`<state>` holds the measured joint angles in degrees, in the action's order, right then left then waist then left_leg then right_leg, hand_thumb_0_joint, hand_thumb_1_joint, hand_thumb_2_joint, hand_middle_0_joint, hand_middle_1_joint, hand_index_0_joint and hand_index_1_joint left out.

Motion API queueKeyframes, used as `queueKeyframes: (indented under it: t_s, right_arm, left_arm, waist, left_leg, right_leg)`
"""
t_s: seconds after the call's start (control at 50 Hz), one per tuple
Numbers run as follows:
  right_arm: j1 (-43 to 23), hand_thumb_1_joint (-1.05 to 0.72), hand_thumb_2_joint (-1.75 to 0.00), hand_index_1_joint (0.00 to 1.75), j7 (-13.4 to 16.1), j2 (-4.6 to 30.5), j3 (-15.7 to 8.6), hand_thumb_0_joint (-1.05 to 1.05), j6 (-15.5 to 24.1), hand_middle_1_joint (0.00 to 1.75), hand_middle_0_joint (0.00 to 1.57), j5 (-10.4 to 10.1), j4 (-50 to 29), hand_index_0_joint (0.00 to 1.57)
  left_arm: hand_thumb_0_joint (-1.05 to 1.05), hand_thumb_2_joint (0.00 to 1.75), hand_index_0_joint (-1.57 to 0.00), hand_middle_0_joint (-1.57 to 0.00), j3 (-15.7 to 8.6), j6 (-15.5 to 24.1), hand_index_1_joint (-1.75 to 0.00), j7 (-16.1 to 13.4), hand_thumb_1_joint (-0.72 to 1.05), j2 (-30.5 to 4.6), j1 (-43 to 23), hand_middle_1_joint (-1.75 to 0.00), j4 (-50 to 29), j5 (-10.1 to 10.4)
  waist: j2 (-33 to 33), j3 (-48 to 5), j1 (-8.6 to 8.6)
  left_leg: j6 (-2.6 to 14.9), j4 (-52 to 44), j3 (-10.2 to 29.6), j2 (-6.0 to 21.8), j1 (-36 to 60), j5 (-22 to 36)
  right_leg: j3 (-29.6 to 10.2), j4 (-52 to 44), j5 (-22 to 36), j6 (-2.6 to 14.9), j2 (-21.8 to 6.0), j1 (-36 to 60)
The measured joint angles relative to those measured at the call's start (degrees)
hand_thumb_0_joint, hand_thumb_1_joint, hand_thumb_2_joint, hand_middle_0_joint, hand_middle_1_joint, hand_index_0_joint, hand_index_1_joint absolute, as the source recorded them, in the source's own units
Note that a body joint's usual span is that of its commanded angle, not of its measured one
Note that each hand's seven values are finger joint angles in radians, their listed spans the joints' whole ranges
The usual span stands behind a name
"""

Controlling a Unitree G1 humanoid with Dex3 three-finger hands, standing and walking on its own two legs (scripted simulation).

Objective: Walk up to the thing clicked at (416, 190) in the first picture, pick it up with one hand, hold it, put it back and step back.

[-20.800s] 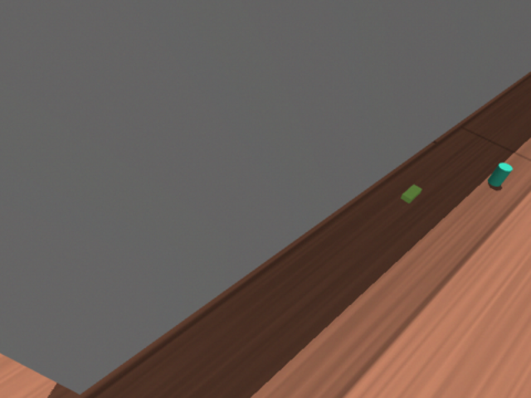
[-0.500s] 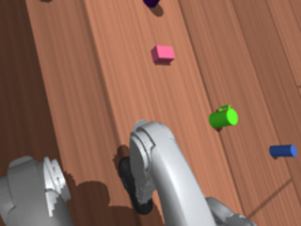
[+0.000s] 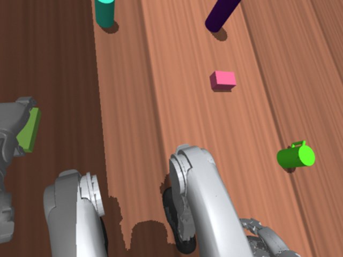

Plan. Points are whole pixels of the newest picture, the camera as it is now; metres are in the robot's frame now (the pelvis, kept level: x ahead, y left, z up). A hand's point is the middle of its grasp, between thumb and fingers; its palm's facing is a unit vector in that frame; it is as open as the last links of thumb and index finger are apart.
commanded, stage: settle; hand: left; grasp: from above
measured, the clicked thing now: (24, 129) +0.45 +0.28 -0.22
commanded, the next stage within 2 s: lift in 0.18 s
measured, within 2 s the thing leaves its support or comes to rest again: neither
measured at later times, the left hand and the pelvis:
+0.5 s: hand out of the picture +0.43 +0.30 -0.12, palm faces -0.47 -0.04 -0.88, open 5.9 cm; pelvis +0.00 +0.00 +0.02, yaw +2 degrees
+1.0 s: hand out of the picture +0.37 +0.31 +0.02, palm faces -0.46 -0.05 -0.89, open 5.6 cm; pelvis -0.01 +0.01 +0.12, yaw +5 degrees
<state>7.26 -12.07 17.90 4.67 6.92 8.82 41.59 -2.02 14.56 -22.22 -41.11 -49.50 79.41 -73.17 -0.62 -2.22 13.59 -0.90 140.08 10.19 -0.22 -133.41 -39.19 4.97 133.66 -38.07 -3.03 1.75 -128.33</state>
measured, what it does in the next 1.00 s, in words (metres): rises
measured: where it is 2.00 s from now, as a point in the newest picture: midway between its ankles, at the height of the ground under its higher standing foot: (142, 246)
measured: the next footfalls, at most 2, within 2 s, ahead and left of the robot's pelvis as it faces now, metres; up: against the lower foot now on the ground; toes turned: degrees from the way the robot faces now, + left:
none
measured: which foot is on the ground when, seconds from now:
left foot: down 0.00-1.00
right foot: down 0.00-1.00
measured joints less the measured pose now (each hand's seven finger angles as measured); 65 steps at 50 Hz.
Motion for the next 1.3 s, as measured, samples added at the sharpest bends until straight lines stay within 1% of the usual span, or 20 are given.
queueKeyframes:
  t_s: [0.04, 0.1, 0.16, 0.28, 0.32, 0.44, 0.58, 0.68, 0.74, 0.82, 0.98, 1.04, 1.08, 1.2, 1.24, 1.3]
  right_arm:
    - [0.2, -0.90, -0.90, 0.30, 0.6, -0.1, -0.2, 0.01, -0.7, 0.30, 0.20, -0.2, 0.1, 0.20]
    - [0.6, -0.91, -0.90, 0.30, 1.4, -0.4, -0.6, 0.01, -1.6, 0.30, 0.20, -0.4, 0.3, 0.20]
    - [0.9, -0.91, -0.90, 0.30, 2.0, -0.8, -0.7, 0.01, -2.3, 0.30, 0.20, -0.6, 0.6, 0.20]
    - [1.5, -0.91, -0.90, 0.30, 3.3, -1.4, -0.9, 0.01, -3.7, 0.30, 0.20, -1.0, 0.5, 0.21]
    - [1.7, -0.91, -0.90, 0.30, 3.7, -1.6, -1.0, 0.01, -4.1, 0.30, 0.20, -1.3, 0.3, 0.21]
    - [2.6, -0.92, -0.91, 0.30, 4.4, -1.8, -1.7, 0.01, -5.4, 0.30, 0.20, -2.3, 0.0, 0.21]
    - [3.1, -0.93, -0.91, 0.30, 5.0, -1.9, -3.5, 0.01, -6.7, 0.30, 0.20, -3.8, -0.7, 0.21]
    - [3.1, -0.93, -0.91, 0.30, 5.5, -1.7, -4.6, 0.01, -7.7, 0.30, 0.20, -4.9, -1.5, 0.21]
    - [3.1, -0.93, -0.91, 0.30, 5.9, -1.6, -5.0, 0.01, -8.1, 0.30, 0.20, -5.5, -2.1, 0.21]
    - [2.8, -0.93, -0.91, 0.30, 6.5, -1.7, -5.3, 0.01, -8.6, 0.30, 0.20, -6.3, -3.1, 0.21]
    - [2.0, -0.92, -0.91, 0.30, 8.1, -2.2, -5.8, 0.01, -9.2, 0.30, 0.20, -7.9, -4.3, 0.21]
    - [1.7, -0.92, -0.91, 0.30, 8.8, -2.5, -6.0, 0.01, -9.3, 0.30, 0.20, -8.4, -4.4, 0.21]
    - [1.5, -0.92, -0.91, 0.30, 9.3, -2.6, -5.8, 0.01, -9.3, 0.30, 0.20, -8.6, -4.1, 0.21]
    - [1.2, -0.92, -0.91, 0.30, 10.1, -2.5, -5.2, 0.01, -8.3, 0.30, 0.20, -8.4, -3.5, 0.21]
    - [1.4, -0.92, -0.91, 0.30, 10.3, -2.3, -5.3, 0.01, -8.0, 0.30, 0.20, -8.3, -3.4, 0.21]
    - [1.8, -0.92, -0.91, 0.30, 10.4, -2.1, -5.6, 0.01, -7.6, 0.30, 0.20, -8.2, -3.1, 0.21]
  left_arm:
    - [0.01, 0.49, -0.44, -0.91, -0.3, 0.4, -0.39, 0.3, -0.03, 0.3, 0.0, -0.65, -0.8, 0.1]
    - [0.01, 0.54, -0.58, -0.93, -0.2, 0.6, -0.44, 0.5, 0.13, 0.4, -0.4, -0.63, -1.7, -0.1]
    - [0.01, 0.55, -0.70, -0.91, 0.1, 0.7, -0.47, 1.0, 0.26, 0.2, -1.2, -0.60, -1.7, 0.2]
    - [0.00, 0.53, -0.82, -0.87, 1.2, 0.4, -0.50, 3.1, 0.41, 0.1, -2.2, -0.56, -2.1, 1.2]
    - [0.00, 0.52, -0.85, -0.88, 1.5, 0.6, -0.50, 4.0, 0.44, 0.3, -2.1, -0.55, -3.0, 1.2]
    - [0.00, 0.48, -0.89, -0.86, 1.5, 0.5, -0.52, 5.9, 0.50, 1.5, -0.9, -0.57, -5.6, 2.0]
    - [0.00, 0.49, -0.91, -0.86, 2.2, -0.8, -0.54, 10.2, 0.52, 2.8, 2.6, -0.60, -11.4, 4.4]
    - [0.00, 0.50, -0.92, -0.86, 3.0, -0.5, -0.56, 13.2, 0.53, 3.4, 6.0, -0.61, -17.1, 6.0]
    - [0.00, 0.51, -0.92, -0.87, 3.6, -0.3, -0.57, 14.5, 0.54, 3.8, 7.8, -0.62, -20.1, 7.1]
    - [0.00, 0.52, -0.92, -0.86, 4.1, -0.6, -0.58, 15.6, 0.54, 4.2, 10.4, -0.64, -23.8, 8.5]
    - [0.00, 0.50, -0.92, -0.86, 5.3, -2.2, -0.58, 17.8, 0.54, 5.8, 16.5, -0.63, -31.9, 10.5]
    - [0.00, 0.49, -0.87, -0.82, 5.7, -2.7, -0.56, 18.1, 0.50, 6.4, 18.2, -0.61, -34.0, 10.9]
    - [0.00, 0.50, -0.81, -0.76, 5.8, -2.7, -0.56, 17.6, 0.44, 6.6, 18.6, -0.61, -33.8, 10.7]
    - [0.00, 0.57, -0.62, -0.60, 5.9, -1.7, -0.59, 15.0, 0.16, 5.6, 16.1, -0.61, -28.5, 8.5]
    - [0.00, 0.61, -0.57, -0.55, 5.7, -1.6, -0.62, 14.8, 0.08, 5.1, 14.9, -0.62, -26.8, 8.0]
    - [0.00, 0.66, -0.50, -0.49, 5.2, -1.7, -0.65, 15.2, -0.02, 4.6, 13.7, -0.65, -25.9, 7.7]
  waist:
    - [0.2, -0.2, -0.19]
    - [0.4, -0.4, -0.57]
    - [0.5, -0.7, -0.84]
    - [1.1, -1.2, -1.31]
    - [1.3, -1.2, -1.48]
    - [1.5, -2.3, -2.23]
    - [2.0, -3.9, -3.55]
    - [2.4, -5.1, -4.95]
    - [2.5, -5.9, -5.74]
    - [2.7, -6.8, -6.62]
    - [2.9, -8.0, -8.03]
    - [2.8, -8.3, -8.47]
    - [2.6, -8.5, -8.58]
    - [2.2, -9.1, -8.06]
    - [2.2, -9.0, -7.82]
    - [2.4, -8.7, -7.60]
  left_leg:
    - [-0.08, -0.4, -0.3, 0.0, 0.1, 0.1]
    - [-0.17, -1.0, -0.7, 0.0, 0.5, 0.3]
    - [-0.20, -1.5, -1.0, -0.1, 0.7, 0.4]
    - [0.00, -2.6, -1.4, -0.1, 1.1, 0.8]
    - [0.08, -3.0, -1.5, -0.2, 1.4, 0.9]
    - [0.28, -4.4, -2.0, -0.4, 2.2, 1.2]
    - [0.69, -7.5, -2.8, -0.5, 4.3, 1.7]
    - [1.03, -10.4, -3.4, -0.3, 6.8, 2.0]
    - [1.20, -12.3, -3.8, -0.2, 8.6, 2.1]
    - [1.38, -15.1, -4.1, 0.0, 11.5, 2.3]
    - [1.51, -21.9, -4.8, 0.3, 19.0, 2.7]
    - [1.52, -24.8, -5.1, 0.5, 22.3, 3.0]
    - [1.47, -26.6, -5.4, 0.6, 24.3, 3.3]
    - [1.23, -30.1, -5.6, 0.6, 27.8, 3.9]
    - [1.14, -30.5, -5.5, 0.6, 28.2, 4.0]
    - [1.07, -30.8, -5.4, 0.6, 28.5, 4.0]
  right_leg:
    - [-0.2, -0.1, 0.0, 0.08, -0.1, 0.0]
    - [-0.5, -0.3, 0.0, 0.22, -0.2, 0.1]
    - [-0.8, -0.6, 0.1, 0.22, -0.3, 0.1]
    - [-1.1, -1.5, 0.3, 0.19, -0.5, 0.7]
    - [-1.2, -1.8, 0.3, 0.20, -0.6, 1.0]
    - [-1.4, -3.1, 0.2, 0.29, -1.0, 2.0]
    - [-2.0, -5.8, 0.4, 0.29, -1.3, 4.1]
    - [-2.4, -8.5, 0.6, 0.12, -1.5, 6.5]
    - [-2.6, -10.4, 0.8, -0.02, -1.5, 8.2]
    - [-2.7, -13.2, 1.1, -0.02, -1.5, 10.9]
    - [-3.0, -19.8, 1.8, 0.06, -1.6, 18.0]
    - [-3.2, -22.5, 2.2, 0.11, -1.7, 21.1]
    - [-3.4, -24.2, 2.5, 0.24, -1.7, 23.0]
    - [-3.4, -27.3, 3.1, 0.69, -1.7, 26.1]
    - [-3.3, -27.7, 3.1, 0.73, -1.8, 26.5]
    - [-3.2, -28.2, 3.2, 0.66, -1.8, 26.9]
